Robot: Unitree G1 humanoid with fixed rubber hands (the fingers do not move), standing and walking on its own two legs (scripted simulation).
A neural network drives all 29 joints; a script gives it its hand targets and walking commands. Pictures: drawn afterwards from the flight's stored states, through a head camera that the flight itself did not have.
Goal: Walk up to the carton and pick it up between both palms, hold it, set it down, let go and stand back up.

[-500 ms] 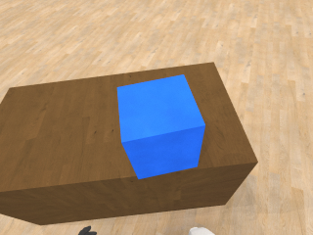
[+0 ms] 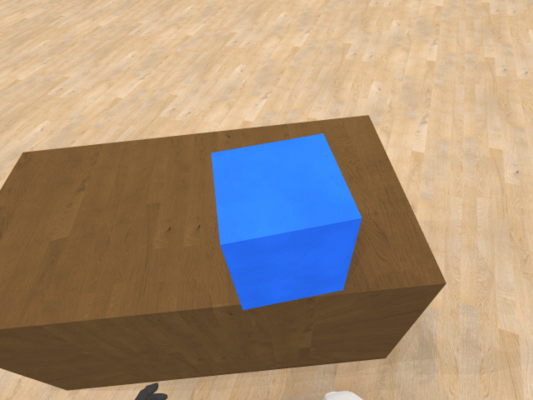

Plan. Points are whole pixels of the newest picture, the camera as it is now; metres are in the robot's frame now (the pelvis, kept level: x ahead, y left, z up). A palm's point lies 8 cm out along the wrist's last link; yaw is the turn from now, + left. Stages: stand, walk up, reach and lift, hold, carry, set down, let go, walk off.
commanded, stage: walk up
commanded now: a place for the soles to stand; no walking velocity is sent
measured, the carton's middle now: (281, 225) +0.42 +0.01 -0.04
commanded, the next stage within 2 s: reach and lift in 0.34 s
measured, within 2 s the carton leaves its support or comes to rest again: neither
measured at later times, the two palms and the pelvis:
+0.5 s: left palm out of the picture +0.12 +0.25 -0.13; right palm out of the picture +0.11 -0.27 -0.15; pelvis -0.03 -0.02 -0.03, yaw +3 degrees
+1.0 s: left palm out of the picture +0.12 +0.22 -0.08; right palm out of the picture +0.13 -0.23 -0.12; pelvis -0.05 -0.06 -0.02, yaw +8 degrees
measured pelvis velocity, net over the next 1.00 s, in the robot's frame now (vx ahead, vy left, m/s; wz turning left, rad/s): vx -0.05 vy -0.06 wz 0.14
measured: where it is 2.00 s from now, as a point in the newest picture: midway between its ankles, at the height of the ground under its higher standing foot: outside the picture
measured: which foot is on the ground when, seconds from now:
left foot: down 0.00-1.00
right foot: down 0.00-1.00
